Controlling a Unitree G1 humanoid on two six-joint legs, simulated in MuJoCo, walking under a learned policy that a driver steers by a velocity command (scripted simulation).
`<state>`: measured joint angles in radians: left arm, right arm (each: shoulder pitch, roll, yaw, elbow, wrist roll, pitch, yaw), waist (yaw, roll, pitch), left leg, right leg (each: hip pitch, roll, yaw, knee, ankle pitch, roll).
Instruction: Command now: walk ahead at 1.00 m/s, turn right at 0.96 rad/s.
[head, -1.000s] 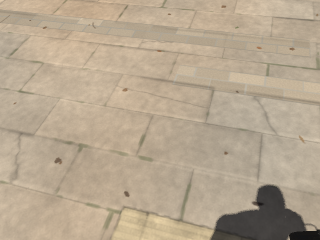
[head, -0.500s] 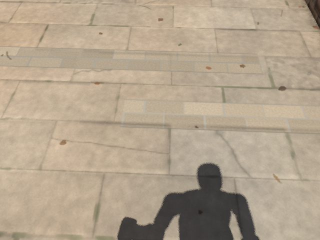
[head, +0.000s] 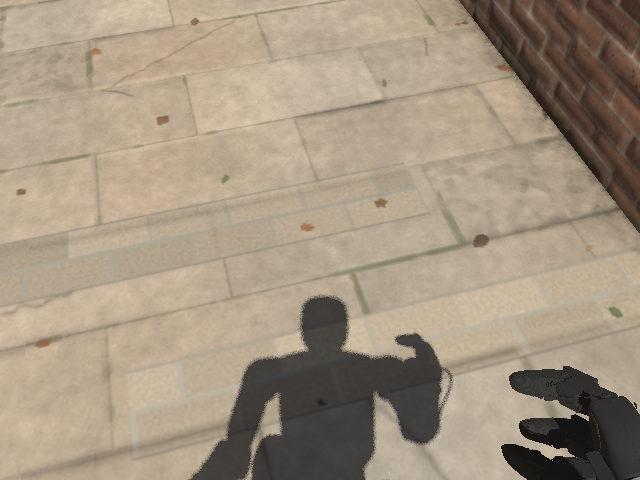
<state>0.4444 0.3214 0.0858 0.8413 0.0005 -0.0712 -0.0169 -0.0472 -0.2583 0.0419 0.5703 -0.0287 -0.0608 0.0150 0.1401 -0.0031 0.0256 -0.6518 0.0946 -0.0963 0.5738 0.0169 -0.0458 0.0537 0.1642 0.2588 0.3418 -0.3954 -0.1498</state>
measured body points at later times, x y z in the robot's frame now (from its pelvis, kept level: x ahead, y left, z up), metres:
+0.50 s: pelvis +0.43 -0.02 -0.03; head +0.46 -0.03 +0.42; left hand +0.78 +0.04 -0.07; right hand +0.23 -0.20 -0.15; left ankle +0.23 +0.20 -0.70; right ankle +0.56 -0.10 -0.72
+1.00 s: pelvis +0.70 -0.12 +0.00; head +0.73 -0.14 +0.45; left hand +0.89 +0.07 -0.14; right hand +0.67 -0.39 -0.13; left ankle +0.82 -0.10 -0.73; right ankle +0.57 -0.12 -0.69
